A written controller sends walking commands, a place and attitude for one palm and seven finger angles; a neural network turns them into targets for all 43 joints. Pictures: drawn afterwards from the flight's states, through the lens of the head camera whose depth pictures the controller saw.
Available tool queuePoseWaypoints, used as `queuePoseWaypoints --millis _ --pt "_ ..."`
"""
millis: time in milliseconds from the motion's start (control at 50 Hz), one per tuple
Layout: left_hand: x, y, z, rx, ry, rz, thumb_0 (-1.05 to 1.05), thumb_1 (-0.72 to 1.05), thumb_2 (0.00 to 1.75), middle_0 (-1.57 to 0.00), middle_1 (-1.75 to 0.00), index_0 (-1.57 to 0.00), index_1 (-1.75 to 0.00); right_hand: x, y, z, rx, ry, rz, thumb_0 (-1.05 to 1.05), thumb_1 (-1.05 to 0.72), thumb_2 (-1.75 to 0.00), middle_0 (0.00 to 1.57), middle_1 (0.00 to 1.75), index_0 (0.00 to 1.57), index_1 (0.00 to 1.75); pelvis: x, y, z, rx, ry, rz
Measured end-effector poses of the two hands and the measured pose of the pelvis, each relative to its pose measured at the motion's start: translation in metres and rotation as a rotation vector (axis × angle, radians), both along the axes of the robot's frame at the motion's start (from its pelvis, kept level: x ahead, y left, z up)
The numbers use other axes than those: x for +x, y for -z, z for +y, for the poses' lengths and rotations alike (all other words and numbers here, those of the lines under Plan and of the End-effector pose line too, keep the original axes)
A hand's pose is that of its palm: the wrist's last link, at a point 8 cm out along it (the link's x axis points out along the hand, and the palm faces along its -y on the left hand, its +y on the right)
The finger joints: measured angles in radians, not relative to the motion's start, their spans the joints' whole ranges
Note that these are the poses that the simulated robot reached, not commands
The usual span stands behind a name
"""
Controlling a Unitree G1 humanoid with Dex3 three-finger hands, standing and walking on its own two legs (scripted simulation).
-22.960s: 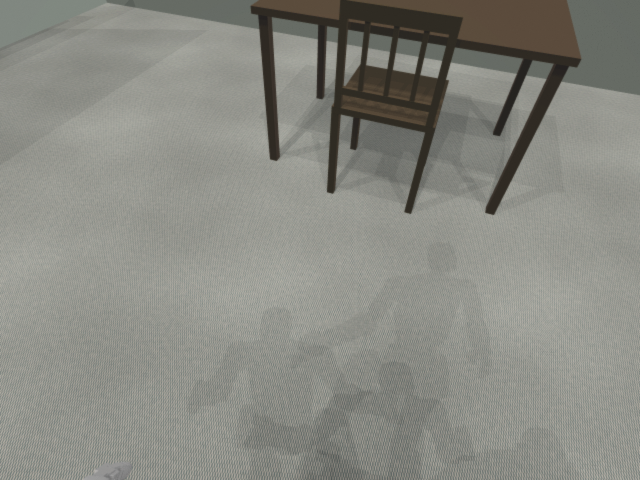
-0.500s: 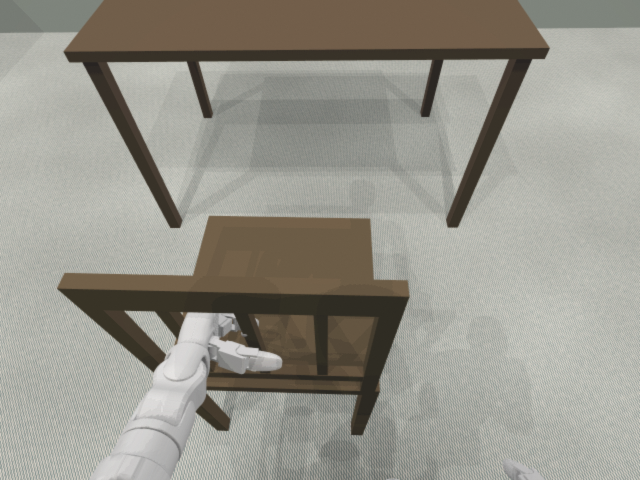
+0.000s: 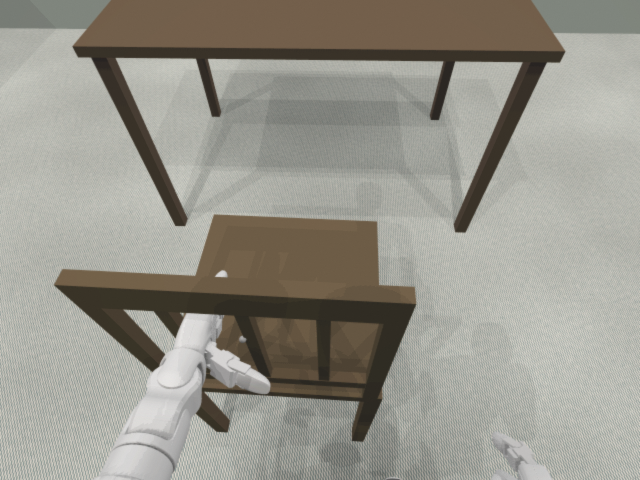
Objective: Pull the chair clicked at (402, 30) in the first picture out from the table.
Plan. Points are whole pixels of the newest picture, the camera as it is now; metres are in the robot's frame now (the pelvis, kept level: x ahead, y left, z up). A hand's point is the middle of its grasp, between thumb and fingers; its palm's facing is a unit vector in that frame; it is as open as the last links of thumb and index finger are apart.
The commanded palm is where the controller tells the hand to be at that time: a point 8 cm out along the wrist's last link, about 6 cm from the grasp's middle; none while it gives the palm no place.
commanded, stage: draw the fingers out of the gap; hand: left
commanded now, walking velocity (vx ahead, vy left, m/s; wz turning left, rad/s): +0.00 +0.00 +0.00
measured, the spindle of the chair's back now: (256, 345) +0.32 +0.10 -0.08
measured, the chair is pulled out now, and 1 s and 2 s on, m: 0.61 0.61 0.61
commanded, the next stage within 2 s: draw the hand back to the body in 0.70 s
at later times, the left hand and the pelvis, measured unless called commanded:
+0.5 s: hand (231, 413) +0.21 +0.11 -0.03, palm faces -0.10 -0.99 -0.12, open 17.5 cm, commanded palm +0.20 +0.17 -0.01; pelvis +0.00 -0.01 -0.01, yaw +2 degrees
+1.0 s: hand (198, 432) +0.18 +0.13 +0.03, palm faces +0.05 -1.00 +0.01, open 17.5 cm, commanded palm +0.15 +0.19 +0.03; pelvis -0.02 +0.00 -0.03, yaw +2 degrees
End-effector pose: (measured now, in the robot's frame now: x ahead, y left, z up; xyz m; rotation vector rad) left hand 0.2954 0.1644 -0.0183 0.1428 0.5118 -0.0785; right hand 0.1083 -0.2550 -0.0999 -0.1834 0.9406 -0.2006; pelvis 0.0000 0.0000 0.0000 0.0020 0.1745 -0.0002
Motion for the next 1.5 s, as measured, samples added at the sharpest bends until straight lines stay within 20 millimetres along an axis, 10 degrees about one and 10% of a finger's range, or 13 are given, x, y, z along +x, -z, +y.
queuePoseWaypoints --millis 520,840,1080,1220,1380,1500 --pt "-0.1 -0.005 0.001 0.0 -0.011 0.01 -0.02 -0.54 0.2 -0.01 -0.01 -0.01 0.0 0.054 -0.015 0.009 -0.005 -0.087 -0.224 0.01 -0.9 -0.9 0.21 0.3 0.2 0.3 -0.004 0.011 -0.006 -0.005 -0.033 -0.013" --pt "-0.143 -0.007 0.007 0.004 -0.031 0.027 -0.02 -0.54 0.21 0.0 0.0 -0.01 0.0 0.048 -0.013 0.02 -0.004 -0.088 -0.26 0.01 -0.9 -0.9 0.21 0.3 0.2 0.3 -0.012 0.019 -0.002 -0.011 -0.041 -0.012" --pt "-0.135 -0.069 0.034 -0.087 -0.119 -0.542 -0.02 -0.55 0.2 0.0 0.0 -0.01 0.0 0.046 0.013 0.027 0.024 -0.099 -0.239 0.01 -0.9 -0.9 0.21 0.3 0.2 0.3 -0.02 0.038 -0.001 -0.021 -0.036 0.034" --pt "-0.142 -0.061 0.045 -0.076 -0.057 -0.376 -0.02 -0.55 0.2 0.0 0.0 0.0 0.0 0.053 0.013 0.035 0.052 -0.063 -0.24 0.02 -0.9 -0.9 0.21 0.3 0.2 0.3 -0.016 0.034 0.002 -0.023 -0.031 0.016" --pt "-0.136 -0.119 0.074 0.062 -0.145 -0.523 -0.02 -0.49 0.24 -0.01 -0.02 -0.02 -0.02 0.067 -0.01 0.037 0.03 -0.062 -0.278 0.02 -0.9 -0.9 0.21 0.3 0.2 0.3 -0.002 0.017 0.005 -0.027 -0.036 -0.024" --pt "-0.144 -0.118 0.089 0.207 -0.276 -0.374 -0.01 -0.33 0.31 -0.03 -0.05 -0.04 -0.05 0.076 -0.026 0.04 0.019 -0.066 -0.268 0.01 -0.9 -0.9 0.2 0.3 0.2 0.3 0.007 0.001 0.008 -0.024 -0.033 -0.082"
